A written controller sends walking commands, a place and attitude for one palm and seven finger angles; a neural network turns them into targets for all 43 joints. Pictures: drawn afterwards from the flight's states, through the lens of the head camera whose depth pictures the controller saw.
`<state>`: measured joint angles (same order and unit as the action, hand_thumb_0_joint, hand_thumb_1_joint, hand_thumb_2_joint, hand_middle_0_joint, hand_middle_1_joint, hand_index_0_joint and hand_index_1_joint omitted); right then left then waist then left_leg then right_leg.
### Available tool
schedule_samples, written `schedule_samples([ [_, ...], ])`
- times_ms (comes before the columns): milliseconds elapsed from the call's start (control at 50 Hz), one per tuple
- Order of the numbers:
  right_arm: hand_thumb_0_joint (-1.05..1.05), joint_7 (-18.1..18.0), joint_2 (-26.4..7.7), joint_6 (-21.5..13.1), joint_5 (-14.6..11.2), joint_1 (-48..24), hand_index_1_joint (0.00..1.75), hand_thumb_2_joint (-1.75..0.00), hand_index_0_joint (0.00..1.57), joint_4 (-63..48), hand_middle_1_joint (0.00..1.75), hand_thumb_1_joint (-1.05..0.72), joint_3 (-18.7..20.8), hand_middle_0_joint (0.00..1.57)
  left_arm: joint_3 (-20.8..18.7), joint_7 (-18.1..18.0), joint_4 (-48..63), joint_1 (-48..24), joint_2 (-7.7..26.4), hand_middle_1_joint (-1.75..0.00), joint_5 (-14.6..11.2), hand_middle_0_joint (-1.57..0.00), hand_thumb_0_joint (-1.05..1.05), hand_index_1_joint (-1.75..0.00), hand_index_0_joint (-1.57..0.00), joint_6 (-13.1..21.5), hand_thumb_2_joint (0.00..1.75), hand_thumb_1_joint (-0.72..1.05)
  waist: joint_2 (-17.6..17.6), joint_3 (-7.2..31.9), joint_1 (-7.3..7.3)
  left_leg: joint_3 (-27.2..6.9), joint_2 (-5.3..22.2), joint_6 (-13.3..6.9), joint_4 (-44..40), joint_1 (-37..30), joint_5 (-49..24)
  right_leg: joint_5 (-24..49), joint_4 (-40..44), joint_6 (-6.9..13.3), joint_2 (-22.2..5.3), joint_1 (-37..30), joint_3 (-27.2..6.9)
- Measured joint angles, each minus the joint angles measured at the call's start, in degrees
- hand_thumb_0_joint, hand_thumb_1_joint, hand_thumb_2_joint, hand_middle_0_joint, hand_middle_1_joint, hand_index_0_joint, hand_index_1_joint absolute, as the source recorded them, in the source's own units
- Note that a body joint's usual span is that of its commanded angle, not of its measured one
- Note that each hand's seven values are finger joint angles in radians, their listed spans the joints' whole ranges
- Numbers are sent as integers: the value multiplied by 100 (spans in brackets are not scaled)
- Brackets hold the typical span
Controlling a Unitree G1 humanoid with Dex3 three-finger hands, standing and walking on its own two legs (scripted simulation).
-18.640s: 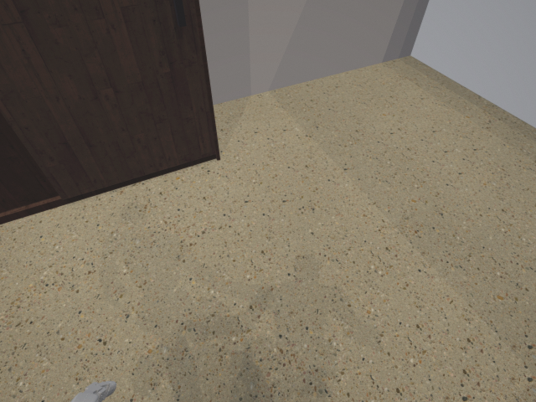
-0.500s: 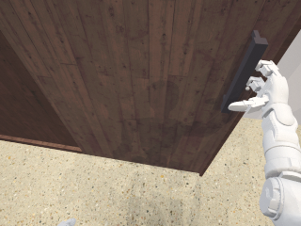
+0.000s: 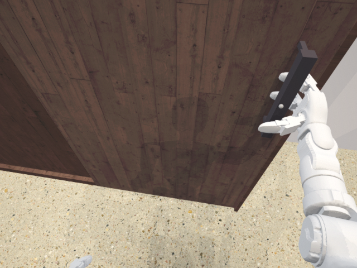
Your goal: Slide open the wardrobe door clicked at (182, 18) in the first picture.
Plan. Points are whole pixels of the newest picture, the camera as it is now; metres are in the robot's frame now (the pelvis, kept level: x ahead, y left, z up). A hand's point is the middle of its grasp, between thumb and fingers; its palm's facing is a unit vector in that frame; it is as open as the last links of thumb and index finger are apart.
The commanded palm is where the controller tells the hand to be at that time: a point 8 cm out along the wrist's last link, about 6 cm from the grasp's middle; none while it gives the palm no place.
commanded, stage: slide the fingers in behind the handle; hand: right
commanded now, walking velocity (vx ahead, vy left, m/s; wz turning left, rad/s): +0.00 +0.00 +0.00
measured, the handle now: (281, 94) +0.50 -0.18 +0.13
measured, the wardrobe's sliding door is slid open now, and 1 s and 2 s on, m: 0.00 0.00 0.00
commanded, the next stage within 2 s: grip the handle and tug to test in 0.78 s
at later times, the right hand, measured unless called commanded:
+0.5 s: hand (275, 105) +0.45 -0.15 +0.14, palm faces +0.04 +1.00 +0.00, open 14.0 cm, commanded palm +0.42 -0.20 +0.14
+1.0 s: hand (278, 106) +0.45 -0.16 +0.14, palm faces +0.04 +1.00 +0.01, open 13.7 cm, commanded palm +0.42 -0.20 +0.14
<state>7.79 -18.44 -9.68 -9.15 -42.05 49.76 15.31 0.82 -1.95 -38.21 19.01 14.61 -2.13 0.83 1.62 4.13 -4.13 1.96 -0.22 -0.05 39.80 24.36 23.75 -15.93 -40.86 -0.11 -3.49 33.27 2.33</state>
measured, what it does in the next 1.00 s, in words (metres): stands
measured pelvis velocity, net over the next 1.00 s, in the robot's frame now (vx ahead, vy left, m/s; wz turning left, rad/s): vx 0.00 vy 0.00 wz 0.00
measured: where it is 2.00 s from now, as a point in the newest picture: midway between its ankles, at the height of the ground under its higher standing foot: outside the picture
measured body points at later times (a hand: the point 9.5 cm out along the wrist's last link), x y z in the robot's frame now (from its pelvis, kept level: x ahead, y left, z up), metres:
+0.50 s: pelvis +0.00 +0.01 +0.00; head +0.04 +0.01 +0.45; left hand +0.06 +0.27 -0.12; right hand +0.44 -0.21 +0.14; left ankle -0.04 +0.12 -0.72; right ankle +0.04 -0.12 -0.72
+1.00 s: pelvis +0.00 +0.00 +0.00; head +0.04 +0.00 +0.45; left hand +0.07 +0.26 -0.12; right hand +0.44 -0.21 +0.14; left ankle -0.04 +0.12 -0.71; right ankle +0.04 -0.12 -0.72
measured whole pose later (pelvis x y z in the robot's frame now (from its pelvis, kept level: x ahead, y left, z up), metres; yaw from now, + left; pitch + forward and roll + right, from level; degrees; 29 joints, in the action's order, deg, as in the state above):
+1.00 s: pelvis +0.00 +0.00 +0.00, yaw +0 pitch +8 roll +1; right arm 6.3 -17.4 -10.8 -9.0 -42.0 50.2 14.0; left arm 0.4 -1.8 -38.5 19.0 14.5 -2.0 0.5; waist 1.8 4.1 -3.8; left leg 1.9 -0.2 -0.1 39.2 23.7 23.3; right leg -15.3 -40.0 -0.2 -3.4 32.5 2.3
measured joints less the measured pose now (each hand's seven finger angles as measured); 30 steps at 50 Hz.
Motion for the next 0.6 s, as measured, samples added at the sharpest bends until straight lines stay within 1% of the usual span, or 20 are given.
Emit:
schedule_samples([
  [120, -2, -45, -30, -22, 20, 42, 120, -30, 30, 14, 121, 50, 34, 30, -13, 17, 17, 55, -7, -30, 5, -20, 1, -30, -20, -20, 90, 90, 17, 12, -16, -19, -19, -21, -8, -8, -1, 9, 38, -22, -20, -32, 16],
  [240, -2, -50, 44, -31, -21, 53, 120, -30, 30, -5, 120, 50, -33, 30, -34, 20, -42, 96, 13, -30, 0, -20, 1, -30, -20, -40, 90, 90, 40, 13, 10, -1, -27, -37, -29, -40, -5, 25, 67, -37, -23, -62, -4],
  [320, -2, -86, 58, -23, 6, -29, 120, -30, 30, 106, 120, 50, -32, 30, -33, 13, -59, 70, 18, -30, 4, -20, 1, -30, -20, -54, 90, 90, 28, -5, -10, 10, -29, -46, -26, -30, -10, 45, 84, -44, -22, -58, -16],
  [380, -2, -137, 66, -66, 36, -45, 120, -30, 30, 123, 120, 50, -31, 30, -53, 13, -55, 64, 24, -30, 16, -20, 1, -30, -20, -36, 90, 90, 37, -13, -11, 10, -34, -52, -23, -11, -17, 56, 88, -50, -26, -42, -18],
  [480, -2, -119, 58, -145, 23, 17, 120, -30, 30, 77, 120, 50, -10, 30, -62, 20, -57, 65, 21, -30, 13, -20, 1, -30, -20, -35, 90, 90, 28, -2, -3, -9, -37, -54, -32, -25, -22, 61, 112, -52, -31, -72, 1],
  [600, -2, -112, 89, -101, -1, 78, 120, -30, 30, 2, 120, 50, -30, 30, -66, 28, -50, 61, 20, -30, 8, -20, 1, -30, -20, -50, 90, 90, 29, 22, 10, -19, -35, -51, -59, -65, -30, 60, 131, -49, -28, -112, 9],
])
